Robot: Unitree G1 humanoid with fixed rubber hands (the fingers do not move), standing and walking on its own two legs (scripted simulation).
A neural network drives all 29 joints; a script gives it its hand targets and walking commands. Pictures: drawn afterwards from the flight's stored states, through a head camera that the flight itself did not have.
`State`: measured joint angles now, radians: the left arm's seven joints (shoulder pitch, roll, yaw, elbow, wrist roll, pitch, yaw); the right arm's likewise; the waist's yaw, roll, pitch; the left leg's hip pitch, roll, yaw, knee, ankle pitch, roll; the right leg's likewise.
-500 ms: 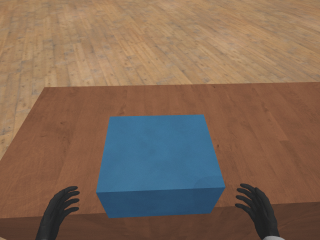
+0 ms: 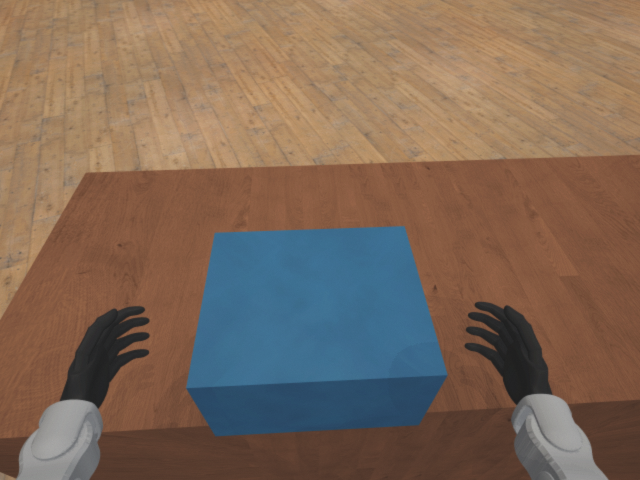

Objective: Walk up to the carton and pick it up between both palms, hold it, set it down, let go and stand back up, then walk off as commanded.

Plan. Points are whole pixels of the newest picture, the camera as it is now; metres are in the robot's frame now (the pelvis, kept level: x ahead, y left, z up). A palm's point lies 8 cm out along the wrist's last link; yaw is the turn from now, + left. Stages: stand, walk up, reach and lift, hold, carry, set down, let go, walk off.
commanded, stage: reach and lift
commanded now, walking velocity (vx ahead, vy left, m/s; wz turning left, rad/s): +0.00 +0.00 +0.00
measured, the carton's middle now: (314, 326) +0.35 +0.04 -0.04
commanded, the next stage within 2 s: none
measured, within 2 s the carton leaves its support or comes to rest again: neither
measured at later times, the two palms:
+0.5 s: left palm (98, 300) +0.29 +0.29 +0.09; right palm (512, 302) +0.33 -0.21 +0.08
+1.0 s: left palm (109, 276) +0.33 +0.29 +0.08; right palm (487, 278) +0.37 -0.19 +0.07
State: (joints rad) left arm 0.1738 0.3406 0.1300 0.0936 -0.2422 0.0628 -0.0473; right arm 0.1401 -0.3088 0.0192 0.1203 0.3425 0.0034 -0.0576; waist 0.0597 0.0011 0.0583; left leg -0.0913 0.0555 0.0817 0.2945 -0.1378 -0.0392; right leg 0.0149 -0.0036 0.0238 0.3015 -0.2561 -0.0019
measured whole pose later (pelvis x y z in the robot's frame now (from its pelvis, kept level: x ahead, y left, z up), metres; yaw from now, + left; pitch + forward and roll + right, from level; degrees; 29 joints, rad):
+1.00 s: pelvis -0.01 +0.00 +0.00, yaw +1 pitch +2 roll +0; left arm -0.47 0.39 0.17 0.54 -0.22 0.21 -0.06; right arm -0.47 -0.37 0.09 0.61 0.41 0.05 -0.09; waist 0.06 -0.01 0.03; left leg -0.26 0.07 0.05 0.35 -0.13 -0.04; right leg -0.12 0.01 0.00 0.31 -0.23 0.00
